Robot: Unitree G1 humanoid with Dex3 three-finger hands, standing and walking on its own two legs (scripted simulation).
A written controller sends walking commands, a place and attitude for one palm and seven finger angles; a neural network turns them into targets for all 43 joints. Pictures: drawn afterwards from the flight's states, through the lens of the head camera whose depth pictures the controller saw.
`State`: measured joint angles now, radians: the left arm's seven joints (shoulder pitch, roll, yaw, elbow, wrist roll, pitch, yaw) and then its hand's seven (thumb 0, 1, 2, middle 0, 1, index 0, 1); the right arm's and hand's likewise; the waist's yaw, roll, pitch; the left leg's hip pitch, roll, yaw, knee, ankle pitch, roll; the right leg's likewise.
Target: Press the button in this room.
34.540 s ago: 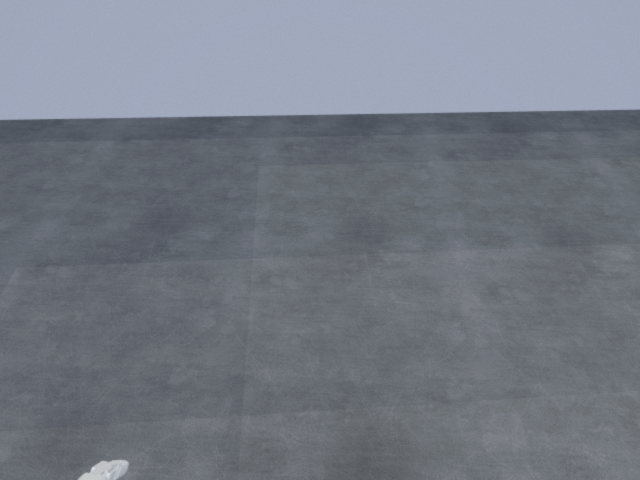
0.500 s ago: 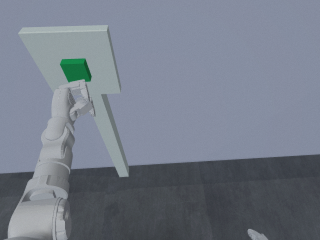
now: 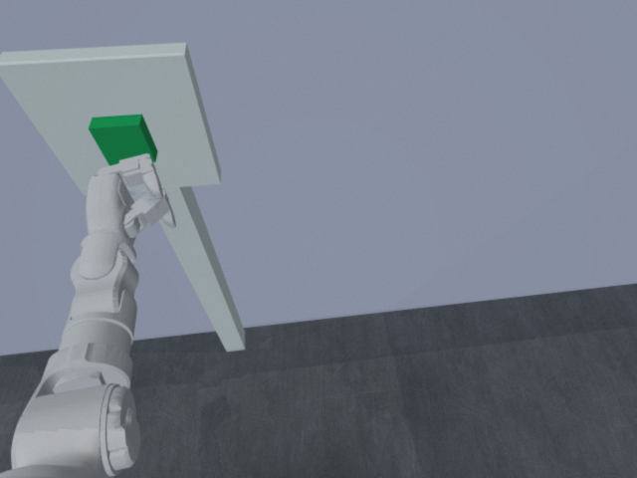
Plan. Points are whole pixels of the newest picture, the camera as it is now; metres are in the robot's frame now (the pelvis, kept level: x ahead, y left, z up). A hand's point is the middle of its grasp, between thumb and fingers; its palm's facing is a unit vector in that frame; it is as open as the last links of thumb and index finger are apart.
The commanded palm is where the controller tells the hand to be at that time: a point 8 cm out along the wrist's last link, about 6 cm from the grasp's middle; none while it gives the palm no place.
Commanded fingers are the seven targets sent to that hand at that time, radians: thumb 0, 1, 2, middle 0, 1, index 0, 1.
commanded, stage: aim a knuckle at the button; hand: left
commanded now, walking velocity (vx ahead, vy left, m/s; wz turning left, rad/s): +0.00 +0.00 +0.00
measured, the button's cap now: (125, 139) +0.52 +0.25 +0.13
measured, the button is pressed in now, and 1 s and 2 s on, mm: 0 4 9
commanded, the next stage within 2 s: press the button with the knuckle in 0.30 s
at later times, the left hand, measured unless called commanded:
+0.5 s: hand (168, 193) +0.45 +0.19 +0.10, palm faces +0.11 -0.99 -0.02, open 3.1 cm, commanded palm +0.42 +0.24 +0.11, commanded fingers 0.00 0.90 0.90 -1.30 -1.50 -1.30 -1.50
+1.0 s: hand (164, 178) +0.47 +0.20 +0.11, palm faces +0.11 -0.99 -0.01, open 3.0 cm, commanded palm +0.46 +0.25 +0.11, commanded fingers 0.00 0.90 0.90 -1.30 -1.50 -1.30 -1.50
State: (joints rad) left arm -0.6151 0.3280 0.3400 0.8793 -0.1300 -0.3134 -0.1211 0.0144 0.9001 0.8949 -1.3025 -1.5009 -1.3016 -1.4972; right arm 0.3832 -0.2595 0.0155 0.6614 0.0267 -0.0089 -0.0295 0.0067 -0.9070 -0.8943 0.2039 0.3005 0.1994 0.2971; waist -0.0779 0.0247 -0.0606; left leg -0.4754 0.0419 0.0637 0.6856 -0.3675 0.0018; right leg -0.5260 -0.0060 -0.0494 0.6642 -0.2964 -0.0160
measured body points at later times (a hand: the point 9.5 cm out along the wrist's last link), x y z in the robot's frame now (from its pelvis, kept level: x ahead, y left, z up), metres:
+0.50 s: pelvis +0.00 +0.00 +0.00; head +0.06 +0.00 +0.44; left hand +0.44 +0.24 +0.11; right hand +0.07 -0.25 -0.12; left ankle -0.02 +0.12 -0.72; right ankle +0.02 -0.11 -0.72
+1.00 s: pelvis +0.00 +0.00 -0.01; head +0.07 +0.01 +0.44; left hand +0.46 +0.25 +0.11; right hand +0.03 -0.27 -0.12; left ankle -0.02 +0.12 -0.72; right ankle +0.02 -0.11 -0.72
